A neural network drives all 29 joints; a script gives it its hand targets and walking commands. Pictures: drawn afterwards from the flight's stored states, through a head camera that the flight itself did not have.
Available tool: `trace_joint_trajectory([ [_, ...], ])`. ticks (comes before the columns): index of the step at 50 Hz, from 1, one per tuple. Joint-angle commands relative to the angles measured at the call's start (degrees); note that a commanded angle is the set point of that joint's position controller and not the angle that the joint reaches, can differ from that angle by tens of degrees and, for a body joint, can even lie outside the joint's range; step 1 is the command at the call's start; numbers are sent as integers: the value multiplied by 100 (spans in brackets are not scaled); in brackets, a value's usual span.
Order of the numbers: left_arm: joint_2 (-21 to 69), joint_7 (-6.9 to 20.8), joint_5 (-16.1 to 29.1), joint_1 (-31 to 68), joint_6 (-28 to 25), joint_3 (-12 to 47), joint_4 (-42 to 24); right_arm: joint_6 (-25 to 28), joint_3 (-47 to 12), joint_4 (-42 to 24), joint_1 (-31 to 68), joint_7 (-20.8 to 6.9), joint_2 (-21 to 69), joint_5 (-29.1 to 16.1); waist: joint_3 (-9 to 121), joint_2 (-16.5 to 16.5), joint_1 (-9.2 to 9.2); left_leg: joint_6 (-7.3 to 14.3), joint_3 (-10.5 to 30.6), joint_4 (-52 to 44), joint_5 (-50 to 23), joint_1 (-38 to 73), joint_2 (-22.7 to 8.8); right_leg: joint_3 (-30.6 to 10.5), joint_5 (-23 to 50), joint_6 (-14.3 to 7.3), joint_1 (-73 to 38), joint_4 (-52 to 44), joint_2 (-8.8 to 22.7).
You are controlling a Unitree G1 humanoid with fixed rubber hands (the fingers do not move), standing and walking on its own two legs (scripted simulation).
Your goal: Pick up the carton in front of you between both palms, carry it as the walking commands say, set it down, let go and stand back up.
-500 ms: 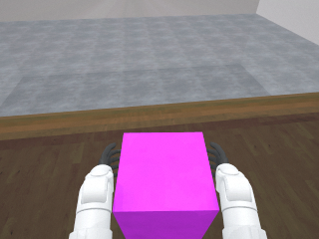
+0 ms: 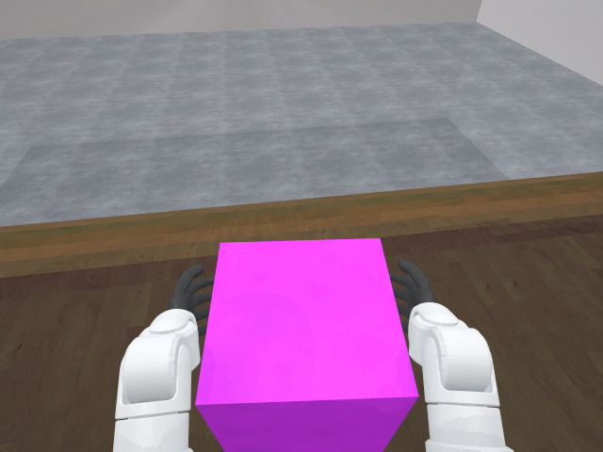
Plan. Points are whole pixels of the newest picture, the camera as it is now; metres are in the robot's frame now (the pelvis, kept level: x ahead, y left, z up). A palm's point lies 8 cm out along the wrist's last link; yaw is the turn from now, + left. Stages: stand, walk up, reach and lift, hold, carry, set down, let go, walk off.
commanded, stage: carry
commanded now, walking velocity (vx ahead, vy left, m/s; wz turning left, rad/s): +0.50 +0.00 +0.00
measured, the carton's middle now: (303, 355) +0.27 +0.01 +0.01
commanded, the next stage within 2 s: none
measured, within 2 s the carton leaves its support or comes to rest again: neither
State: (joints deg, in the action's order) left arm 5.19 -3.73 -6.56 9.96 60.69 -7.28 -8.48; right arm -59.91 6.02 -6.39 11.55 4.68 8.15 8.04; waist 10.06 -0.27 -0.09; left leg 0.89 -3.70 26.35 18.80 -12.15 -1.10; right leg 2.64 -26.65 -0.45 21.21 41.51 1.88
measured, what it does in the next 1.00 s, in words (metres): walks ahead: right foot, then left foot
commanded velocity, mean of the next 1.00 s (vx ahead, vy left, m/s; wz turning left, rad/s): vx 0.50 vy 0.00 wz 0.00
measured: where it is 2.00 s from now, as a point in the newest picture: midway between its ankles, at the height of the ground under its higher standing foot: (292, 277)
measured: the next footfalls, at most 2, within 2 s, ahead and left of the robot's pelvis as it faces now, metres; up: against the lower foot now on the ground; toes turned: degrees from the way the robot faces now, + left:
right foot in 0.16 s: +0.17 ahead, -0.11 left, +0.00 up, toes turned -9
left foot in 0.54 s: +0.47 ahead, +0.12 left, +0.00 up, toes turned +15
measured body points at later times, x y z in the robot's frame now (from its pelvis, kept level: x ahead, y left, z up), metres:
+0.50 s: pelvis +0.27 +0.01 +0.00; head +0.27 +0.01 +0.45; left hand +0.54 +0.18 +0.08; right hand +0.56 -0.13 +0.08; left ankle +0.39 +0.13 -0.72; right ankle +0.13 -0.10 -0.74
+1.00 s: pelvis +0.60 +0.03 -0.01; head +0.61 +0.03 +0.44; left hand +0.89 +0.19 +0.09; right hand +0.90 -0.12 +0.09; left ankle +0.43 +0.11 -0.74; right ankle +0.75 -0.06 -0.72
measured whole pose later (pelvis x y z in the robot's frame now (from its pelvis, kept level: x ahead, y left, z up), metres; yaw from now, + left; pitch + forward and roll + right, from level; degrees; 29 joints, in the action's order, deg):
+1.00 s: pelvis +0.60 +0.03 -0.01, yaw +2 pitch +3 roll +0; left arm 7.3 -5.2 -5.7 11.5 67.7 -6.7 -22.0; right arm -66.7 6.8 -20.7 11.9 5.2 7.5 5.1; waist 3.6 -0.4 0.9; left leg -0.7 -12.8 20.1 25.1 2.4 -2.7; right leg 10.8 -4.2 -3.3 33.3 34.1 3.4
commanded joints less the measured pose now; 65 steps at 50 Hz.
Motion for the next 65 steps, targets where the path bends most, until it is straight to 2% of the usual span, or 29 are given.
trace_joint_trajectory([
  [1,5315,1347,2453,3232,293,4289,-778,-365,-3990,-1203,2935,-1276,4832,-2252,397,-663,182,993,2209,-1143,-1747,2284,-1843,299,-76,-33,2239,-92,40],
  [4,5334,1268,2404,2732,508,4259,-1163,-624,-4057,-1649,2559,-1321,4964,-2422,739,-1041,163,621,1084,-1045,-1995,1884,-1352,756,718,2,1046,-923,-229],
  [7,5274,1187,2168,2199,673,4164,-1410,-821,-4070,-1770,2015,-1401,4961,-2453,1020,-561,40,277,56,36,-1991,238,-915,1090,1848,-39,-1796,-2044,-367],
  [8,5213,1169,2154,2190,736,4110,-1409,-892,-4079,-1837,2205,-1414,4776,-2504,1319,-105,-69,91,-243,981,-1513,-734,-757,409,1429,-191,-3038,-2040,232],
  [9,5016,1148,2077,2177,792,4014,-1419,-996,-4104,-1975,2423,-1432,4636,-2620,1444,1235,-160,-220,-634,2622,-7,-2126,-238,-2106,357,-754,-3715,-2697,1814],
  [10,4981,1126,2050,2328,836,3927,-1398,-1085,-4160,-2070,2734,-1444,4550,-2725,1147,1479,-176,-89,-169,3452,1067,-3191,-18,-3316,575,-1393,-3853,-2944,2475],
  [11,5044,1102,2106,2534,887,3955,-1540,-1131,-4172,-2094,2909,-1466,4562,-2792,945,965,-154,45,228,4012,1103,-3429,-395,-3157,1028,-1531,-3560,-2870,2516],
  [13,5121,1076,2258,2843,978,4005,-1665,-1173,-4048,-1965,2992,-1465,4648,-2835,820,227,-114,90,304,3866,512,-3300,-691,-2153,1344,-1218,-2976,-2958,2139],
  [15,5168,1105,2382,2937,1044,4077,-1649,-1188,-3950,-1774,2827,-1414,4722,-2722,722,304,-116,-16,99,3008,43,-2903,-664,-1225,1683,-886,-2658,-3183,1787],
  [18,5188,1218,2482,2809,1106,4101,-1412,-1180,-3856,-1421,2468,-1324,4860,-2457,564,563,-103,-124,-281,1897,-453,-2639,-470,-431,2477,-771,-2587,-3181,1458],
  [24,5288,1370,2420,2604,1005,4118,-1238,-1062,-3888,-1402,2337,-1286,5060,-2266,186,1009,-122,18,-971,343,-1489,-1515,-129,443,3526,-480,-2246,-2830,1180],
  [27,5315,1392,2338,2485,946,4180,-1326,-988,-3897,-1365,2138,-1341,5108,-2276,729,651,61,121,-1459,-19,-1149,645,249,1105,4362,-168,-1603,-992,854],
  [28,5234,1394,2308,2492,927,4182,-1342,-967,-3905,-1350,2073,-1365,5089,-2263,1079,232,190,183,-511,-205,-608,1795,-474,1048,3239,-6,-725,196,683],
  [29,5245,1390,2347,2657,954,4258,-1492,-909,-3894,-1233,2064,-1397,5027,-2186,1567,-1375,211,976,2431,-1039,761,2848,-2214,925,1529,291,807,2076,54],
  [30,5234,1402,2325,2707,919,4298,-1456,-867,-3956,-1225,2048,-1414,5161,-2283,1392,-1476,154,1260,3391,-1597,68,2874,-2519,238,99,175,1725,2949,-120],
  [33,5682,1418,2368,2688,702,4380,-1395,-700,-4137,-1575,2418,-1444,5582,-2503,1222,-178,114,868,1602,-1206,-1640,2045,-2084,-239,750,-117,1810,3044,617],
  [35,5820,1375,2300,2470,573,4403,-1378,-616,-4237,-1682,2389,-1470,5654,-2601,1207,-386,93,613,899,-1339,-1791,1695,-1836,-84,1105,-104,1495,2420,620],
  [38,5845,1269,2117,2047,422,4414,-1310,-548,-4296,-1724,2105,-1564,5526,-2658,1069,-642,103,638,358,-1408,-2129,1791,-1632,231,1350,-27,1656,1635,457],
  [44,5367,1137,2153,2391,441,4526,-1618,-554,-4293,-1835,2205,-1564,4868,-2667,379,-822,122,693,-344,-1257,-2649,1775,-1287,756,2049,-58,1792,-99,236],
  [48,4632,1100,2345,3191,652,4435,-1627,-698,-4146,-1767,2866,-1362,4179,-2592,0,-944,243,600,-527,-1036,-2849,1552,-1316,924,2441,-306,1185,-723,65],
  [50,4263,1063,2362,3510,754,4220,-1333,-802,-4039,-1550,3382,-1246,3853,-2568,294,-894,-11,473,-806,-44,-3881,1395,-1227,1088,2211,-418,143,-852,-206],
  [51,4111,1042,2356,3660,794,4064,-1102,-866,-3980,-1400,3621,-1191,3730,-2566,665,-580,-229,298,-1069,1029,-3996,1094,-943,1318,1950,-402,-933,-1094,-505],
  [52,4005,1027,2351,3795,837,3883,-852,-916,-3897,-1255,3957,-1140,3599,-2564,1066,14,-444,162,-995,2404,-2808,260,-727,752,1534,-337,-2077,-1182,-77],
  [53,3749,1010,2327,4024,881,3694,-651,-986,-3830,-1080,4162,-1090,3659,-2589,1389,1449,-311,-87,-699,4034,-313,-1285,-39,-2255,900,-862,-3016,-1902,1662],
  [54,3854,1011,2441,4322,898,3637,-456,-1026,-3711,-919,4484,-1057,3704,-2634,1543,1981,-392,12,54,5067,1099,-2407,442,-3730,912,-1436,-3497,-2629,2088],
  [55,4097,1022,2590,4650,917,3665,-382,-1040,-3659,-733,4745,-1028,3928,-2674,1482,1553,-329,186,446,5575,944,-2646,41,-3137,1322,-1413,-3346,-2472,2055],
  [57,4659,1085,2874,5334,857,3745,-302,-989,-3574,-486,5223,-1003,4372,-2757,1426,498,-285,280,461,5484,513,-2753,-271,-2026,2409,-1137,-2764,-2003,1685],
  [59,5076,1123,3085,6083,784,3808,-273,-903,-3521,-242,5653,-973,4733,-2767,1527,472,-233,251,434,4970,142,-2557,-366,-1342,2731,-973,-2352,-1972,1470],
  [65,5359,1126,3074,6655,761,3498,307,-794,-3304,327,6221,-835,5047,-2673,1566,606,-271,191,78,3895,-214,-3338,-285,-703,4146,-1193,-2694,-1551,1311],
])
